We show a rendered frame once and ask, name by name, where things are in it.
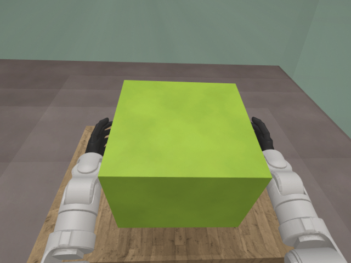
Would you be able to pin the right robot upper arm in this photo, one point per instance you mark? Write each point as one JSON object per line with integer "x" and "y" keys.
{"x": 313, "y": 255}

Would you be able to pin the right robot hand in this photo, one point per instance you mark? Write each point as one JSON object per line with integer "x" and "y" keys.
{"x": 262, "y": 134}

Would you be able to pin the pedestal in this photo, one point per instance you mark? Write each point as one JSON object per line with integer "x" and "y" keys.
{"x": 256, "y": 240}

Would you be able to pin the robot right forearm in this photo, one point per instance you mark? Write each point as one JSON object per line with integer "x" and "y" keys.
{"x": 300, "y": 226}

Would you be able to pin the carton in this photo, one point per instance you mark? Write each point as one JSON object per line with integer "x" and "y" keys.
{"x": 181, "y": 154}

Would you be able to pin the robot left forearm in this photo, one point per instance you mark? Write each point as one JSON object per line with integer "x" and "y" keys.
{"x": 73, "y": 234}

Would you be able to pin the left robot hand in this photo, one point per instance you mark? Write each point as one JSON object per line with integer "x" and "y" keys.
{"x": 97, "y": 139}

